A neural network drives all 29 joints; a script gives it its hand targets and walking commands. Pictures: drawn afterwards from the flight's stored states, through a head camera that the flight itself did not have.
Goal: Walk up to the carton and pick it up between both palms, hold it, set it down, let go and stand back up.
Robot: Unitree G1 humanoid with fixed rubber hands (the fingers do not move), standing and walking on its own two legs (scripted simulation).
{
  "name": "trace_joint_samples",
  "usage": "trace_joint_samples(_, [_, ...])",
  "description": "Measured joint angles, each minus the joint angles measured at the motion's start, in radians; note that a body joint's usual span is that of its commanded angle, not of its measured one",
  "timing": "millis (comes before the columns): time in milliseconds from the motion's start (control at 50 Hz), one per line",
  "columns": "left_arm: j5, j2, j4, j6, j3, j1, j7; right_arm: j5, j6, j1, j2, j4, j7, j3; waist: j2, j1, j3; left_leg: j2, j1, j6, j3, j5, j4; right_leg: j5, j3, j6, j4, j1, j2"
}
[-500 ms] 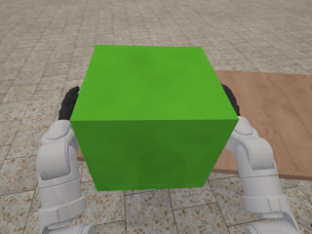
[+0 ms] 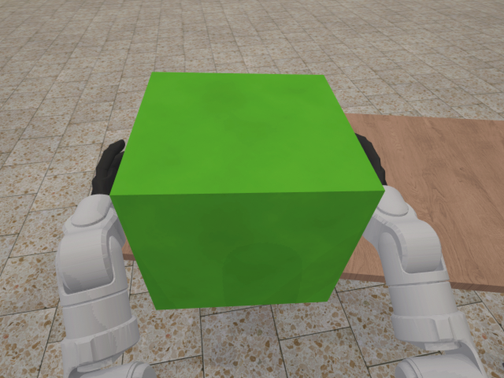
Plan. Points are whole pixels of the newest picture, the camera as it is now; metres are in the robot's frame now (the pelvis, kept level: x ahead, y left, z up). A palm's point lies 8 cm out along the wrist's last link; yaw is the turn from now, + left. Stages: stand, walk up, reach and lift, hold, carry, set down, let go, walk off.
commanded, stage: hold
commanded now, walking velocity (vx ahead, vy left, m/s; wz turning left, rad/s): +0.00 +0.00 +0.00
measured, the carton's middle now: (241, 189) +0.38 +0.00 +0.14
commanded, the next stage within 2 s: none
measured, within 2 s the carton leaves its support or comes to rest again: neither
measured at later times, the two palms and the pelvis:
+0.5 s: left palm (110, 196) +0.35 +0.18 +0.18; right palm (367, 187) +0.35 -0.18 +0.17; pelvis +0.00 +0.00 +0.00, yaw +0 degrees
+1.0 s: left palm (109, 197) +0.34 +0.18 +0.18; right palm (368, 187) +0.35 -0.18 +0.17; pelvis +0.00 +0.00 +0.00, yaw +0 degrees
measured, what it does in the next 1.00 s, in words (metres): stands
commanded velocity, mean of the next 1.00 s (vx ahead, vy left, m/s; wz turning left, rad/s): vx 0.00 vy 0.00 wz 0.00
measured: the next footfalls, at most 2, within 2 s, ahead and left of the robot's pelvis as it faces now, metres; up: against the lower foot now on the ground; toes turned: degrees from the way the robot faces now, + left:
none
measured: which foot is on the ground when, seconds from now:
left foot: down 0.00-1.00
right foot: down 0.00-1.00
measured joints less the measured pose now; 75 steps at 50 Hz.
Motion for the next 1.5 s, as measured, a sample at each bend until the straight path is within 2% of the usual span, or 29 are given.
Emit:
trace_joint_samples(240, [0.002,0.006,0.031,-0.014,0.002,-0.014,-0.007,-0.006,-0.005,-0.005,0.008,0.012,-0.003,-0.008,0.004,0.000,-0.005,-0.003,-0.012,0.003,-0.002,0.005,0.000,0.000,-0.004,0.003,0.006,-0.013,-0.003])
trace_joint_samples(700, [0.008,0.001,-0.006,0.005,-0.010,0.003,0.001,0.005,-0.005,0.003,-0.003,0.003,0.002,-0.001,-0.002,-0.005,-0.005,-0.003,-0.010,0.003,0.004,0.002,0.000,-0.001,-0.002,0.003,0.003,-0.010,-0.003])
trace_joint_samples(1500, [0.008,0.002,0.002,0.000,-0.007,0.000,-0.003,0.002,-0.006,-0.001,-0.001,0.006,0.001,-0.002,-0.003,-0.003,-0.009,-0.005,-0.008,0.005,0.007,0.001,0.000,-0.004,-0.004,0.004,0.005,-0.008,-0.005])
